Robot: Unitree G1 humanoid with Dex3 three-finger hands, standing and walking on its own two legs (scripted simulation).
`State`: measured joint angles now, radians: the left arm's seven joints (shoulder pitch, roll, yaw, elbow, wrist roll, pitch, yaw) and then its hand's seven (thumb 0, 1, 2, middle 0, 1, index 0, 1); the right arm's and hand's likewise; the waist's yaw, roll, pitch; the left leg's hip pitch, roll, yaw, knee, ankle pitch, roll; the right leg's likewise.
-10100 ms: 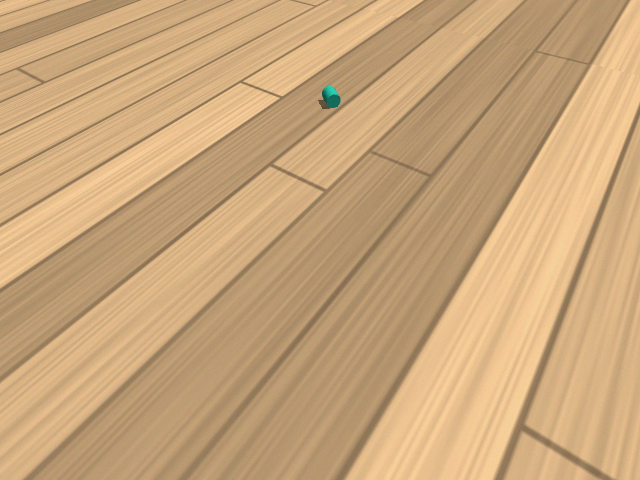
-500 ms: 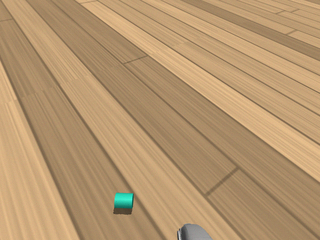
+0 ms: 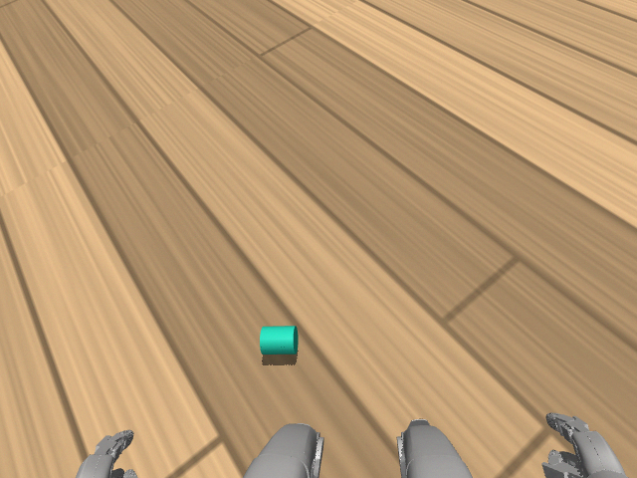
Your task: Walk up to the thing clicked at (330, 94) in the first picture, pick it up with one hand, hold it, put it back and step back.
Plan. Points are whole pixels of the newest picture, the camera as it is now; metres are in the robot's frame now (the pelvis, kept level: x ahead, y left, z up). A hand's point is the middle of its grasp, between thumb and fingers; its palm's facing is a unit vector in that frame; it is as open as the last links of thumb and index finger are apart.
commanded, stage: walk up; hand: left
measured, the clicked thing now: (279, 340) +0.50 +0.24 -0.70
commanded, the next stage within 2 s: none
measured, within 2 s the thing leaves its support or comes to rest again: neither
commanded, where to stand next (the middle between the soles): +0.11 +0.01 m, yaw +0 degrees
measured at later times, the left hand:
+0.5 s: hand out of the picture +0.02 +0.27 -0.14, palm faces -0.05 -0.93 -0.36, open 7.4 cm
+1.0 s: hand out of the picture +0.04 +0.29 -0.13, palm faces -0.04 -0.93 -0.37, open 7.3 cm
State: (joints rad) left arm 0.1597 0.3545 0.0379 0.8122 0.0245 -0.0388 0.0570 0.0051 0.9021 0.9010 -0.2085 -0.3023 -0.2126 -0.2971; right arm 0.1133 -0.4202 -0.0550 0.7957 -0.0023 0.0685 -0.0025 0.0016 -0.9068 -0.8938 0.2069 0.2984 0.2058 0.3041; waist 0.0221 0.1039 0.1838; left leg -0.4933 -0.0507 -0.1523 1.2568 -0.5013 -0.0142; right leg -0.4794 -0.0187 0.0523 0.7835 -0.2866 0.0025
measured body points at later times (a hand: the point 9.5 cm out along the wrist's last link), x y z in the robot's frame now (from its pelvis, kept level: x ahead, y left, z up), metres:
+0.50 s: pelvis -0.04 +0.00 +0.01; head -0.01 +0.01 +0.46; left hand +0.02 +0.31 -0.12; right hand +0.03 -0.34 -0.09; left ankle +0.00 +0.15 -0.69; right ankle -0.04 -0.11 -0.71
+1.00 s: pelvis -0.04 +0.02 +0.02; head -0.02 +0.03 +0.47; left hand +0.05 +0.34 -0.10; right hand +0.06 -0.27 -0.10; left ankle +0.05 +0.13 -0.70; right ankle -0.05 -0.11 -0.70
